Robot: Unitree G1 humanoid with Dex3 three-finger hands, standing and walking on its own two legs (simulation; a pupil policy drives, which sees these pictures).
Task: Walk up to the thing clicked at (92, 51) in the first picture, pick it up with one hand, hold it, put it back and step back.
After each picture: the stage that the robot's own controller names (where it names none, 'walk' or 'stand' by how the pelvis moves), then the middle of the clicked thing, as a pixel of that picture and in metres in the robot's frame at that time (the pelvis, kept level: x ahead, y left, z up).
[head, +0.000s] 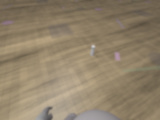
stand; (92, 50) +1.41 +0.00 -0.65
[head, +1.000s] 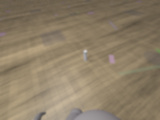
walk; (85, 55) +1.27 +0.25 -0.63
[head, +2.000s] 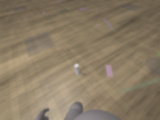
walk; (77, 69) +0.79 +0.31 -0.65
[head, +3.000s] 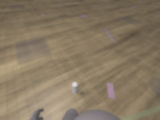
walk; (74, 88) +0.51 +0.20 -0.63
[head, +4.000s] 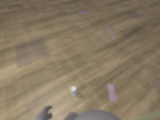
stand; (74, 92) +0.43 +0.21 -0.65
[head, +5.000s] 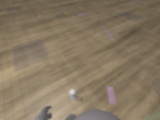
stand; (72, 95) +0.40 +0.22 -0.65
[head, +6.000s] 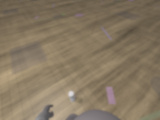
stand; (72, 96) +0.37 +0.24 -0.65
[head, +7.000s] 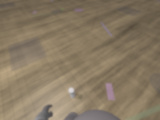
stand; (72, 93) +0.39 +0.23 -0.66
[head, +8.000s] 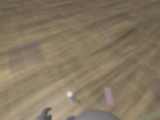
stand; (70, 97) +0.37 +0.24 -0.66
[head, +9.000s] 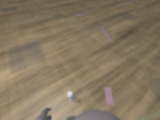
stand; (70, 97) +0.37 +0.24 -0.66
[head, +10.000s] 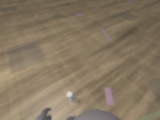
stand; (70, 97) +0.36 +0.24 -0.66
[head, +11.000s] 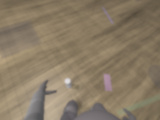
go down; (68, 83) +0.40 +0.24 -0.59
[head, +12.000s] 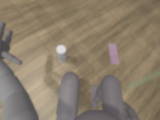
go down; (62, 55) +0.48 +0.24 -0.25
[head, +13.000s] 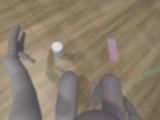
close in; (58, 52) +0.47 +0.24 -0.24
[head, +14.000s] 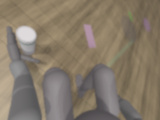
close in; (27, 44) +0.46 +0.28 -0.17
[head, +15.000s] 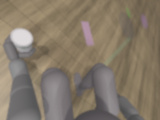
lift; (24, 45) +0.44 +0.29 -0.17
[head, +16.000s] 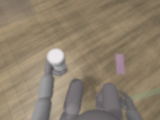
lift; (60, 64) +0.34 +0.22 +0.00
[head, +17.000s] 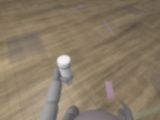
hold; (66, 72) +0.32 +0.18 +0.04
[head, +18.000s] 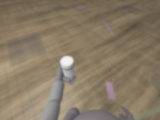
hold; (69, 72) +0.32 +0.16 +0.05
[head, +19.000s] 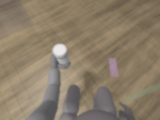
crouch; (63, 59) +0.41 +0.19 -0.03
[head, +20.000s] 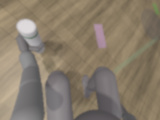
lower; (34, 40) +0.49 +0.27 -0.13
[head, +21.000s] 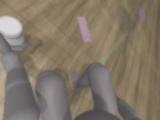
lower; (15, 38) +0.48 +0.29 -0.18
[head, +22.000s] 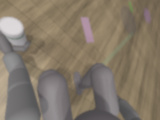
lower; (17, 38) +0.47 +0.30 -0.17
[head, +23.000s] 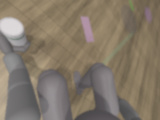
lower; (17, 39) +0.47 +0.29 -0.18
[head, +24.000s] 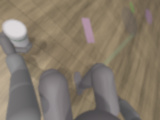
rest; (20, 40) +0.47 +0.29 -0.17
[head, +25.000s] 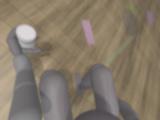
open; (27, 42) +0.47 +0.27 -0.18
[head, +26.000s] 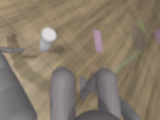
stand; (46, 42) +0.47 +0.25 -0.19
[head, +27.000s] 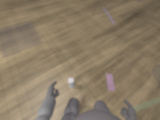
stand; (71, 83) +0.42 +0.19 -0.54
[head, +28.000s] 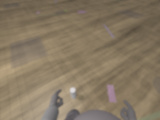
stand; (73, 93) +0.41 +0.19 -0.60
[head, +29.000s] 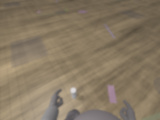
stand; (73, 93) +0.40 +0.19 -0.60
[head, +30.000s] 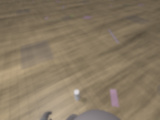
stand; (76, 95) +0.42 +0.18 -0.65
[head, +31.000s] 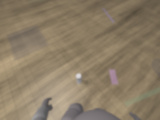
walk; (78, 79) +0.50 +0.15 -0.63
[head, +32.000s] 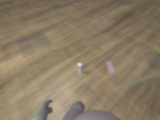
walk; (80, 68) +0.76 +0.23 -0.64
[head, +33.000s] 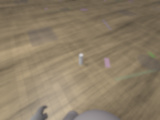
stand; (80, 59) +1.08 +0.20 -0.64
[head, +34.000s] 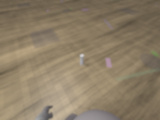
stand; (81, 59) +1.08 +0.21 -0.66
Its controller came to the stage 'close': yes
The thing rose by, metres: 0.70
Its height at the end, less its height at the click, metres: +0.00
